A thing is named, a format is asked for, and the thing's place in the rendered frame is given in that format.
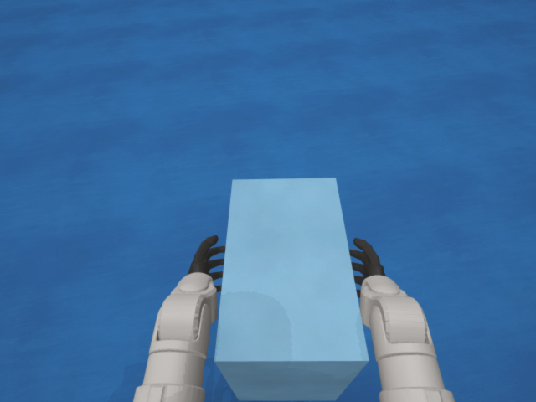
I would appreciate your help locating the robot right forearm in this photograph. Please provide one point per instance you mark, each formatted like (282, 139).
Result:
(403, 347)

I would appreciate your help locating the robot left hand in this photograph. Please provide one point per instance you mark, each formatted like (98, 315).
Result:
(201, 263)

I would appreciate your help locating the carton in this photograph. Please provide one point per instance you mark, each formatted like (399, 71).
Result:
(290, 326)

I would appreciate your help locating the robot left forearm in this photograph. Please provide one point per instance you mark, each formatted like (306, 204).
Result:
(180, 340)

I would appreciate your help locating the robot right hand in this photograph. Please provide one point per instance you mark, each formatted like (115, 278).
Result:
(370, 259)

